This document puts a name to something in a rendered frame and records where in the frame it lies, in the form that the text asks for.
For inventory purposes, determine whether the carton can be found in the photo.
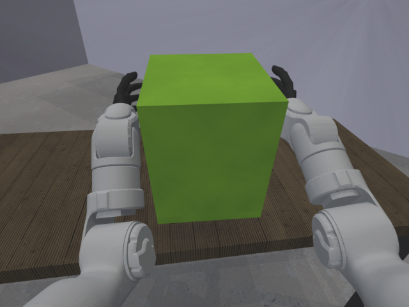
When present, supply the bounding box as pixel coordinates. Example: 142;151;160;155
136;53;289;224

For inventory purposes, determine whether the robot left forearm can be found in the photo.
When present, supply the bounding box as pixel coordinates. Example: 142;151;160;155
79;103;144;269

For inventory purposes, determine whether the left robot hand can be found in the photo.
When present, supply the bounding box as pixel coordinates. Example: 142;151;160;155
113;72;143;112

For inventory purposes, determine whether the right robot hand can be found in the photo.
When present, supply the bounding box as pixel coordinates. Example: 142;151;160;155
271;65;297;98

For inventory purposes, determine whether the right robot upper arm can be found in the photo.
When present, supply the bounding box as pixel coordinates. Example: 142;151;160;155
312;202;409;307

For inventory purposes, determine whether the robot right forearm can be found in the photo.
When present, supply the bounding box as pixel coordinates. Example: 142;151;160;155
280;98;399;253

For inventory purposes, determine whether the left robot upper arm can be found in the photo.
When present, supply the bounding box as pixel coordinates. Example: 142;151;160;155
23;221;156;307

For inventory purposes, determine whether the table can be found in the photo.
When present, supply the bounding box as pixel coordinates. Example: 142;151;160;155
0;119;409;307

